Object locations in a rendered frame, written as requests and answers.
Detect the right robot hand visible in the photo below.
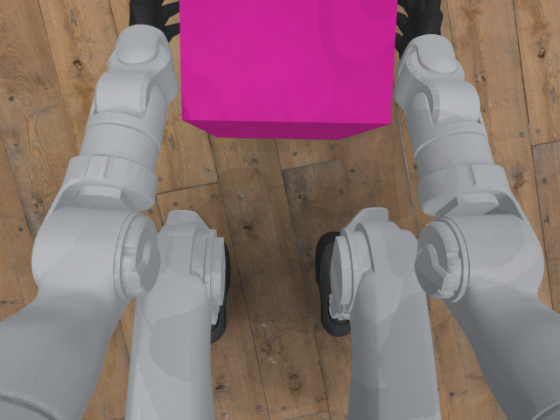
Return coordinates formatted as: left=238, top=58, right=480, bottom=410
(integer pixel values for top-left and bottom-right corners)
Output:
left=395, top=0, right=443, bottom=59

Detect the left robot foot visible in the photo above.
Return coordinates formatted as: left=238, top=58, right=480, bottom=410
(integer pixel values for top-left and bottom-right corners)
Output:
left=211, top=243, right=230, bottom=343

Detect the right robot foot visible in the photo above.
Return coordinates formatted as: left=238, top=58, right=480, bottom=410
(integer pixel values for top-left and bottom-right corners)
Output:
left=315, top=232, right=351, bottom=337

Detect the carton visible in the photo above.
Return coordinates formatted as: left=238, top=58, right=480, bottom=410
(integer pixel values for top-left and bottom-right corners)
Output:
left=179, top=0, right=397, bottom=140

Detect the robot foot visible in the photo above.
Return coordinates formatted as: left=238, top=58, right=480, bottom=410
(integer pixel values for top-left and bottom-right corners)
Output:
left=315, top=232, right=351, bottom=337
left=211, top=243, right=230, bottom=343

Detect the robot left forearm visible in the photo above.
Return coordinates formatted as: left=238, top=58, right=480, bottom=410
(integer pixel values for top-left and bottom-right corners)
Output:
left=31, top=24, right=179, bottom=284

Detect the robot left upper arm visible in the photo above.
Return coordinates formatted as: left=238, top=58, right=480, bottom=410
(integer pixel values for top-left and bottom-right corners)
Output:
left=0, top=206, right=161, bottom=420

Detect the robot right upper arm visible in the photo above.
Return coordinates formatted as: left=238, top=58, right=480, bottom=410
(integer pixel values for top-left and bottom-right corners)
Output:
left=414, top=214, right=560, bottom=420

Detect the left robot hand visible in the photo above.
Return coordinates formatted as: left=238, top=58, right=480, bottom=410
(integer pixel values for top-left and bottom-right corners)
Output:
left=129, top=0, right=180, bottom=43

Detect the robot right forearm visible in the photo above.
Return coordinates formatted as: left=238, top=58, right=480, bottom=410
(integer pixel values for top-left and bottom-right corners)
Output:
left=393, top=34, right=544, bottom=281

